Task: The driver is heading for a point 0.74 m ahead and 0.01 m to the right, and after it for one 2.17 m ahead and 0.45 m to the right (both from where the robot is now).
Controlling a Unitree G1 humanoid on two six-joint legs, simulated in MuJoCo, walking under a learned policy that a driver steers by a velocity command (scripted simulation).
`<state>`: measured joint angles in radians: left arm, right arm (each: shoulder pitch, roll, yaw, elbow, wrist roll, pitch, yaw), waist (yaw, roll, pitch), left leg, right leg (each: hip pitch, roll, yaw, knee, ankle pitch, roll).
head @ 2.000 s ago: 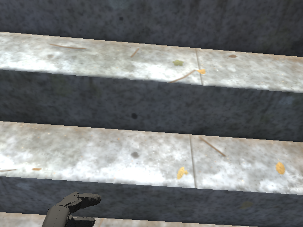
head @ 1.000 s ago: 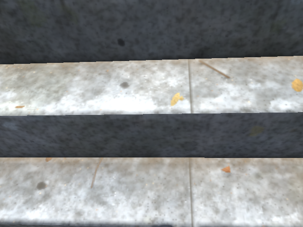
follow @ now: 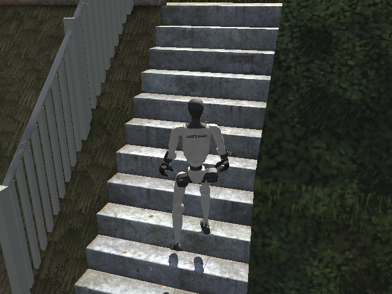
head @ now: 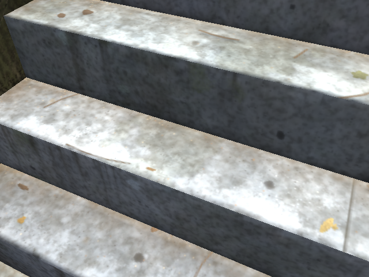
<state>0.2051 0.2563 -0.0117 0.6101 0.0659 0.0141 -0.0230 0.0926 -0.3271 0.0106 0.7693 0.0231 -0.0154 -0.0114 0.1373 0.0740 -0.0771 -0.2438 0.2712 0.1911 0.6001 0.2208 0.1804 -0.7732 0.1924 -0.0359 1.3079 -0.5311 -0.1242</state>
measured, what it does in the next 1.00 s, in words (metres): climbs: left foot, then right foot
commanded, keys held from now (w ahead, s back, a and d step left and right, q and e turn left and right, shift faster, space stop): w+e+shift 0.14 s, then w+shift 0.18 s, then w+q+shift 0.60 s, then w+shift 0.06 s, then e+shift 0.02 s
